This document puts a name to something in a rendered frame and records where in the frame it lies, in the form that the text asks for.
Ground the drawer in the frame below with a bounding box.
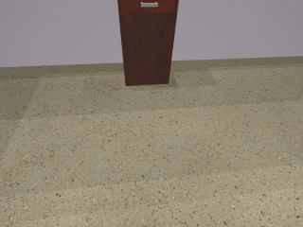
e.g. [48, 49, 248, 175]
[120, 0, 176, 13]

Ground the cabinet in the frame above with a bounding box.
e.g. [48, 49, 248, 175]
[117, 0, 179, 86]

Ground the handle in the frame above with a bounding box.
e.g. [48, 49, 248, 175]
[140, 2, 158, 8]

